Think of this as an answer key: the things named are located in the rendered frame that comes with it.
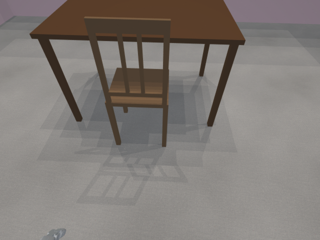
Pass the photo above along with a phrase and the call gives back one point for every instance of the left robot hand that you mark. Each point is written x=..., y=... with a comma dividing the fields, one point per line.
x=54, y=234

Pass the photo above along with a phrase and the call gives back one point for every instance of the chair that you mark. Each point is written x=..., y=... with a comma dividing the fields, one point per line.
x=133, y=87

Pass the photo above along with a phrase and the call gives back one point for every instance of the table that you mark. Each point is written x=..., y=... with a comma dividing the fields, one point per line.
x=192, y=22

